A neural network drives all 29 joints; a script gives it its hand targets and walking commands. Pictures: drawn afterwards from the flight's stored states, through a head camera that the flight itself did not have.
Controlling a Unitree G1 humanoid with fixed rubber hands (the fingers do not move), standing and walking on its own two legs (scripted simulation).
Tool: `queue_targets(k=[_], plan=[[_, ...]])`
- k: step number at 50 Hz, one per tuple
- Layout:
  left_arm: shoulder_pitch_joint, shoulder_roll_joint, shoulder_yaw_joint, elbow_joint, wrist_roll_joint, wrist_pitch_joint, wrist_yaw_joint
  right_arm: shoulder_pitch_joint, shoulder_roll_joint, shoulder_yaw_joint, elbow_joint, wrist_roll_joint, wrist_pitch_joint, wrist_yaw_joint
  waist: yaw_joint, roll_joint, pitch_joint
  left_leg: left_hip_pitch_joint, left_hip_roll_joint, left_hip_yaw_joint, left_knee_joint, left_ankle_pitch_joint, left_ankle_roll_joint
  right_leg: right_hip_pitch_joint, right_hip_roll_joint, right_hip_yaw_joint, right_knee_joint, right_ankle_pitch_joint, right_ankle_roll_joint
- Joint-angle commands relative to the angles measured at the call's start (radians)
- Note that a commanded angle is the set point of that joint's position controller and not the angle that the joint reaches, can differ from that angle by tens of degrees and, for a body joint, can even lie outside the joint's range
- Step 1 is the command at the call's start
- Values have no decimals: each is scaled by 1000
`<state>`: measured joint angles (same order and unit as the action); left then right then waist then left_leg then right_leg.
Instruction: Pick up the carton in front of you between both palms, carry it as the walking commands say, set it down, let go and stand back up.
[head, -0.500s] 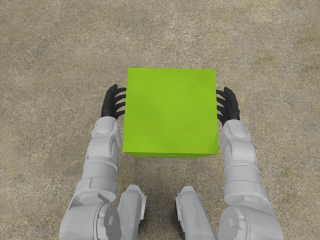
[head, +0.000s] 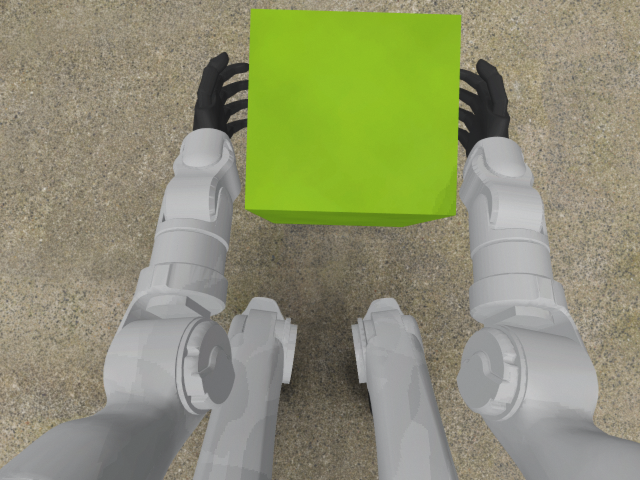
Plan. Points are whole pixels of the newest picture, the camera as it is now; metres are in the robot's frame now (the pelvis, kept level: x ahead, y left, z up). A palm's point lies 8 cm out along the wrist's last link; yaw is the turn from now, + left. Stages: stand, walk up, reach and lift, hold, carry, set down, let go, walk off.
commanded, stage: set down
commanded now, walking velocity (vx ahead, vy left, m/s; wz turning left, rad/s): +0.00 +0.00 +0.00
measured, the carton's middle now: (344, 144) +0.51 -0.03 -0.19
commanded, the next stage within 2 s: none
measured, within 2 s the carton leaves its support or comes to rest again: rests again in 0.88 s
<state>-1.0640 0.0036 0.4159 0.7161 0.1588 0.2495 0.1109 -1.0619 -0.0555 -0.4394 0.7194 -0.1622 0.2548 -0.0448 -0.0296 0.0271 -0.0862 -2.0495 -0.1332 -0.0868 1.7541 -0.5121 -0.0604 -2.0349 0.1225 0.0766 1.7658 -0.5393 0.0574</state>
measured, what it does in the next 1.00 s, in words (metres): lowers itself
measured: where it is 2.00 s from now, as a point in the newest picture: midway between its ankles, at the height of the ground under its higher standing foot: (320, 386)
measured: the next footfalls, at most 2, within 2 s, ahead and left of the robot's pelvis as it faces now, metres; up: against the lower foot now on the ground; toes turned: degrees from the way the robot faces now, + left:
none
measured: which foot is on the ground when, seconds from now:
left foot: down 0.00-1.00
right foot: down 0.00-1.00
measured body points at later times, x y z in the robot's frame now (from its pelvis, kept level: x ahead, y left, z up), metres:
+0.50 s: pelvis +0.00 +0.00 -0.10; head +0.36 -0.02 +0.16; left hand +0.55 +0.12 -0.27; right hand +0.54 -0.19 -0.26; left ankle +0.10 +0.12 -0.46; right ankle +0.09 -0.12 -0.46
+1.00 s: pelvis -0.01 +0.00 -0.12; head +0.35 -0.02 +0.15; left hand +0.54 +0.12 -0.29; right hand +0.53 -0.19 -0.29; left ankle +0.10 +0.12 -0.46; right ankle +0.09 -0.12 -0.46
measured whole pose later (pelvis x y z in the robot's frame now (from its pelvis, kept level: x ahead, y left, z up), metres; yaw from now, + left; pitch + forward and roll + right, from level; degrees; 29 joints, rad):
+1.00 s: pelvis -0.01 +0.00 -0.12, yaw +0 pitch +37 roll +0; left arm -1.38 0.18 0.29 1.00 0.01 0.17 0.15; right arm -1.37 -0.23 -0.31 0.98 -0.03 0.19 -0.07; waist -0.04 0.03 0.31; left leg -2.23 -0.13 -0.04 2.19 -0.60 -0.06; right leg -2.22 0.11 0.04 2.21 -0.63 0.05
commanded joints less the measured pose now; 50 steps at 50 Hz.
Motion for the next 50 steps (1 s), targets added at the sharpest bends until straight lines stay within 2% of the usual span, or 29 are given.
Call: queue_targets(k=[1, 11, 20, 23, 28, 34, 46, 50], plan=[[-662, -887, -469, 5, -86, -20, -182, -632, 885, 475, 12, 98, -11, 216, -30, 2, -1052, 585, -51, 151, -87, 247, 3, 502, 42, -147, -127, 278, -5], [-794, -809, -443, 42, -107, -34, -186, -755, 819, 458, 56, 123, -20, 226, -34, -1, -1010, 484, -41, 167, 54, 243, 11, 426, 28, -157, 11, 283, -5], [-909, -751, -511, 32, -196, -56, -186, -865, 759, 522, 38, 204, -41, 219, -43, -7, -1037, 469, -27, 178, 195, 300, 18, 438, 9, -158, 141, 355, -5], [-950, -751, -561, -13, -240, -62, -183, -923, 769, 570, -28, 253, -50, 217, -49, -7, -1114, 502, -22, 177, 233, 341, 25, 446, 7, -161, 177, 398, -6], [-923, -788, -591, -7, -270, -74, -186, -877, 786, 598, -10, 280, -60, 218, -45, 8, -1054, 476, -26, 175, 273, 425, 25, 452, 11, -145, 216, 489, -13], [-854, -769, -522, 87, -231, -87, -200, -810, 784, 541, 89, 245, -68, 229, -39, 2, -873, 367, -29, 163, 284, 368, 31, 351, 11, -137, 228, 430, -22], [-932, -673, -473, 135, -232, -111, -204, -894, 687, 480, 129, 226, -95, 228, -42, 12, -692, 303, -22, 145, 306, 268, 43, 246, 5, -127, 258, 305, -42], [-901, -641, -425, 195, -202, -106, -212, -882, 655, 448, 178, 200, -94, 234, -35, 1, -583, 257, -22, 141, 305, 209, 49, 208, 1, -123, 258, 245, -45]])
